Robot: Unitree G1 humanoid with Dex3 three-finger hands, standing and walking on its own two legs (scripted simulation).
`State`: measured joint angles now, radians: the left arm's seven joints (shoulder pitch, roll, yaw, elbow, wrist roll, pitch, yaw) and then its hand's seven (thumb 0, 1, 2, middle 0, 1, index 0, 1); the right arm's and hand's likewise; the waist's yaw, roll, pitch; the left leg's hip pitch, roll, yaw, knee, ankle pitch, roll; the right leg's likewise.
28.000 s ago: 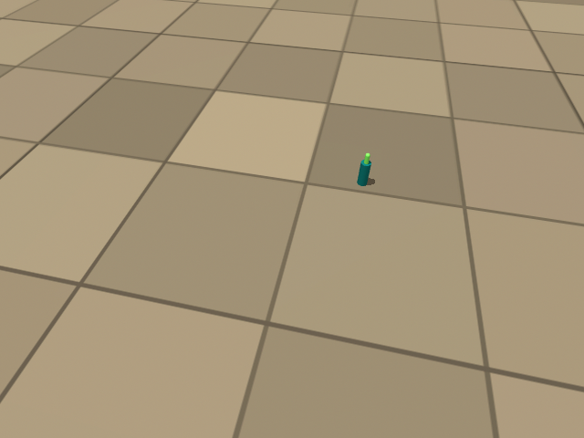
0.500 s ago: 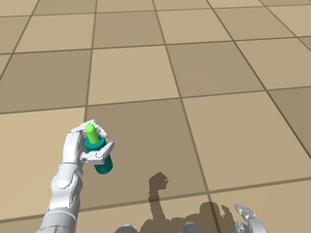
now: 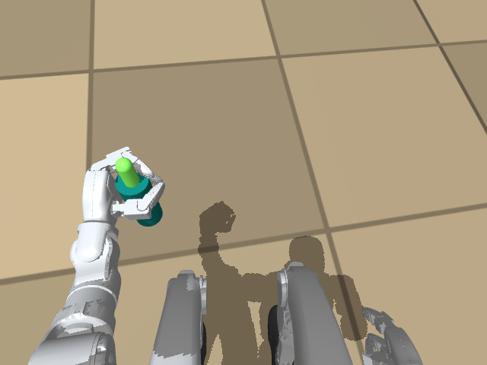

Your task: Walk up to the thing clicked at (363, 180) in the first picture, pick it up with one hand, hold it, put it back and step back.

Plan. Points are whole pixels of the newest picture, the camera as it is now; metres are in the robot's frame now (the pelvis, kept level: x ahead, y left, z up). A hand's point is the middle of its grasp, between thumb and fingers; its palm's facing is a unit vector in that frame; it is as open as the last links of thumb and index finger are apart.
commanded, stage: crouch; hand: left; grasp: from the side
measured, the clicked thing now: (137, 192) +0.40 +0.18 -0.05
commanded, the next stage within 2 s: lower in 1.16 s
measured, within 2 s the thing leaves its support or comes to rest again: neither
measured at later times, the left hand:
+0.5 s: hand (163, 213) +0.42 +0.17 -0.23, palm faces +0.00 -1.00 -0.01, open 5.7 cm
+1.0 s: hand (172, 215) +0.44 +0.16 -0.31, palm faces -0.02 -1.00 -0.01, open 5.7 cm
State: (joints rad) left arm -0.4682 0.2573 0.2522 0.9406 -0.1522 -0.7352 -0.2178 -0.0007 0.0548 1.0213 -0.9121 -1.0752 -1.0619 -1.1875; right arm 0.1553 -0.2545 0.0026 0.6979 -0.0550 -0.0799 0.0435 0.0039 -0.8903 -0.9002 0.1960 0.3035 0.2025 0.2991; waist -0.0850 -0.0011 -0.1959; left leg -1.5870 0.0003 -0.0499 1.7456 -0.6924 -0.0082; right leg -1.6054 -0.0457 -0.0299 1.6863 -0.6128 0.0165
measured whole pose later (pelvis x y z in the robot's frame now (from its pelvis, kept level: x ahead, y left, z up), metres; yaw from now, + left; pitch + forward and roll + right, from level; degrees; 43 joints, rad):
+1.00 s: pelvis -0.05 +0.01 -0.22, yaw -6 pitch +26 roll -10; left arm -0.76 0.52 0.38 1.23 -0.03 -0.82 -0.13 0.00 0.05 1.03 -0.92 -1.06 -1.07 -1.18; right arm 0.06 -0.32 0.19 0.70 -0.19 -0.01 0.14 0.00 -0.92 -0.91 0.20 0.30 0.20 0.30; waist -0.24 -0.07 0.06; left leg -2.24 -0.04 -0.16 2.48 -0.70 -0.01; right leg -2.20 -0.04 -0.09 2.31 -0.58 0.04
